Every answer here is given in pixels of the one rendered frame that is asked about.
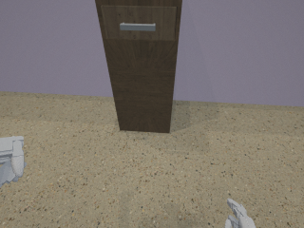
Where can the right robot hand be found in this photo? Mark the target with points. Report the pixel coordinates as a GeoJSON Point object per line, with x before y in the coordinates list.
{"type": "Point", "coordinates": [241, 220]}

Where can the cabinet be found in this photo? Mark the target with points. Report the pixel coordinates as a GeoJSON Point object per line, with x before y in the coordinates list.
{"type": "Point", "coordinates": [142, 72]}

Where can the drawer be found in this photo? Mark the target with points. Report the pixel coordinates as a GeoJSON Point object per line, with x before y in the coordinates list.
{"type": "Point", "coordinates": [163, 17]}

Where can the handle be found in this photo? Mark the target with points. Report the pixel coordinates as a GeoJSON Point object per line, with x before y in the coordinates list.
{"type": "Point", "coordinates": [140, 27]}

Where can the left robot hand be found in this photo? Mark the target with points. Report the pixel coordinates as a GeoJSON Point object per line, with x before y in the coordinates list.
{"type": "Point", "coordinates": [13, 159]}

